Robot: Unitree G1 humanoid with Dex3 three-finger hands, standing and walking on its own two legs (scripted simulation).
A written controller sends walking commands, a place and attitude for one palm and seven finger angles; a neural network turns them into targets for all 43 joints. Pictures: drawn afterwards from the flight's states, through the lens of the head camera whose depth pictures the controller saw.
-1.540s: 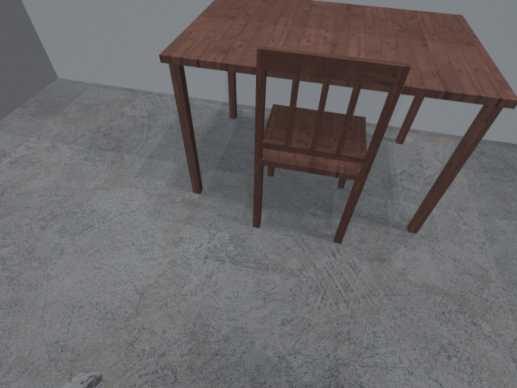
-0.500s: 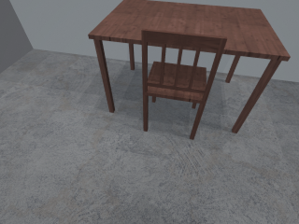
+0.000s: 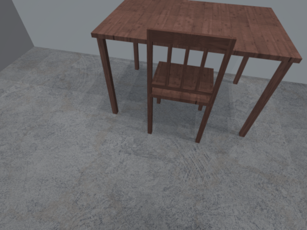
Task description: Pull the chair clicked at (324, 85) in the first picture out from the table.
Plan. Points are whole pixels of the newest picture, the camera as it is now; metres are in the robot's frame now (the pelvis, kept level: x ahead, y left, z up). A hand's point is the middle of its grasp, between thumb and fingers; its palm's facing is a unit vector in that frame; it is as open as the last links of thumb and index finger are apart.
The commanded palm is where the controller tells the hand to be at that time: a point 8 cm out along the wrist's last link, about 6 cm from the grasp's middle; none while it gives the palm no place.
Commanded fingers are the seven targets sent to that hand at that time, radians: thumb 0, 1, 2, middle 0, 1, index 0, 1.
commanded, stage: walk to a spot facing it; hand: left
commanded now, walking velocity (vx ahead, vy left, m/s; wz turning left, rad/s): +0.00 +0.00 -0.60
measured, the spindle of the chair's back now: (184, 68) +0.95 -0.12 -0.11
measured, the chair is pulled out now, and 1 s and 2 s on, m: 0.00 0.00 0.00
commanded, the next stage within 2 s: none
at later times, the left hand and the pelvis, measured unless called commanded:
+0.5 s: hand out of the picture +0.06 +0.17 -0.18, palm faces -0.17 -0.94 -0.28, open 7.4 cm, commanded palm none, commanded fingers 0.00 0.90 0.90 -0.20 -0.30 -0.20 -0.30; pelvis -0.02 -0.03 -0.03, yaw -13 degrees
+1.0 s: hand out of the picture +0.11 +0.19 -0.17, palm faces -0.33 -0.92 -0.20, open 7.4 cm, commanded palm none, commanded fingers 0.00 0.90 0.90 -0.20 -0.30 -0.20 -0.30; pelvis +0.06 +0.01 +0.00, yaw -28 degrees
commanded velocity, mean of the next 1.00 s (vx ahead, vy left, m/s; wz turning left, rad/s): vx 0.14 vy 0.00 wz -0.60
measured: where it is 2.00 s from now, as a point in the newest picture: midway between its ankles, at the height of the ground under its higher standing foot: outside the picture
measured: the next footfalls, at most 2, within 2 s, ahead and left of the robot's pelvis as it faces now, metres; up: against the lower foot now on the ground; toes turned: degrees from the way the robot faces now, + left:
left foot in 1.04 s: +0.18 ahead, +0.08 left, +0.00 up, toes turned -29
right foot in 1.70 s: +0.16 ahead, -0.13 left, +0.00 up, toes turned -61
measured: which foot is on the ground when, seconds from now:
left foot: down 0.00-0.44, up 0.46-1.00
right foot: down 0.00-1.00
